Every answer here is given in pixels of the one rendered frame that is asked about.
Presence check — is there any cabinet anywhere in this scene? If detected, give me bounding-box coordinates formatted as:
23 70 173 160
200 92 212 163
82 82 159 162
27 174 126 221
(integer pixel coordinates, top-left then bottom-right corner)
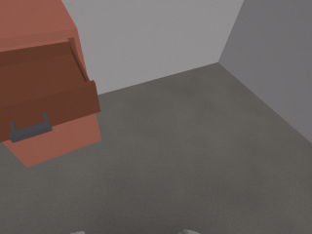
0 0 101 168

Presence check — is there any drawer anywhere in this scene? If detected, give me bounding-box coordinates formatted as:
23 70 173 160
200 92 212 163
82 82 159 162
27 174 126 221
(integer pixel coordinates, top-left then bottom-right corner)
0 41 100 142

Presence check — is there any handle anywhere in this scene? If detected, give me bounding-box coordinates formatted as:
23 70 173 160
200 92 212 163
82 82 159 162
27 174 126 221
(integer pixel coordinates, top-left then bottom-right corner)
9 112 53 143

